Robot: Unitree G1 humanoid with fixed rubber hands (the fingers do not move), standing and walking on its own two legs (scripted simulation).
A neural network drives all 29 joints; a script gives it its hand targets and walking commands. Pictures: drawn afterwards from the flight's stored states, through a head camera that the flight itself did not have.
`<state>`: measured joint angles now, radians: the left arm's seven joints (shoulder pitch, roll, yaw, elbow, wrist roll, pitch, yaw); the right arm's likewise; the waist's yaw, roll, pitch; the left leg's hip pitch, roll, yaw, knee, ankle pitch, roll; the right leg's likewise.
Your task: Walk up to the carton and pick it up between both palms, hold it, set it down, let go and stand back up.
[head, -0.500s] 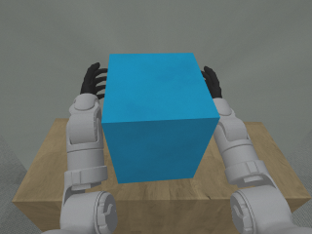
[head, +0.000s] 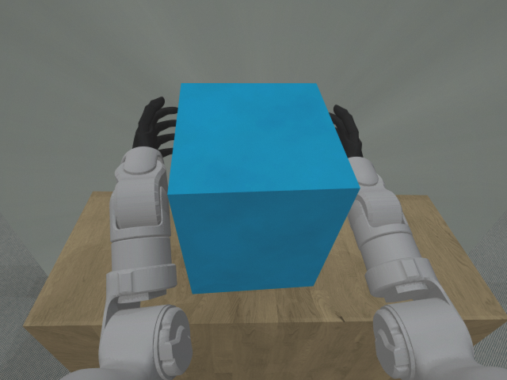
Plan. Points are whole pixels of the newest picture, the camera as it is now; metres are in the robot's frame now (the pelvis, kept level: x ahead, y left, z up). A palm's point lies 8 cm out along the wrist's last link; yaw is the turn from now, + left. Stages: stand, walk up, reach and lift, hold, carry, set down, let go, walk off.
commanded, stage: hold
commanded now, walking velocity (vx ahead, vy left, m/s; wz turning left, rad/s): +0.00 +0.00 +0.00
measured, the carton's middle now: (252, 192) +0.35 +0.00 +0.15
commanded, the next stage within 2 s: none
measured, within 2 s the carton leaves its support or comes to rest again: neither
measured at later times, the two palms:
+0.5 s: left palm (146, 154) +0.36 +0.15 +0.21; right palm (346, 159) +0.36 -0.14 +0.20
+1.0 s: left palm (149, 153) +0.37 +0.15 +0.21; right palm (346, 157) +0.37 -0.14 +0.20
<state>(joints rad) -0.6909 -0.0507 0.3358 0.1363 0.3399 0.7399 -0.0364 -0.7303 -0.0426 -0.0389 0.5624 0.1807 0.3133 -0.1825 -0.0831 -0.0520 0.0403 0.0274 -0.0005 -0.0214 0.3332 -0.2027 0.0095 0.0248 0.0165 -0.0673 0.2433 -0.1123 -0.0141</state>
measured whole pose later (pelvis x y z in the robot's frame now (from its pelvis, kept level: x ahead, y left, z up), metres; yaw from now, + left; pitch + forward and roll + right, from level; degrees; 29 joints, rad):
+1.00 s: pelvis +0.00 +0.00 +0.00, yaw +0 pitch -9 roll -1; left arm -0.66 -0.05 0.32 0.11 0.33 0.74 -0.04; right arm -0.71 -0.05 -0.02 0.54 0.20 0.31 -0.19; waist -0.09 -0.05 0.04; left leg 0.03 0.00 -0.03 0.34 -0.21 0.01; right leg 0.04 0.02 -0.07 0.24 -0.12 -0.01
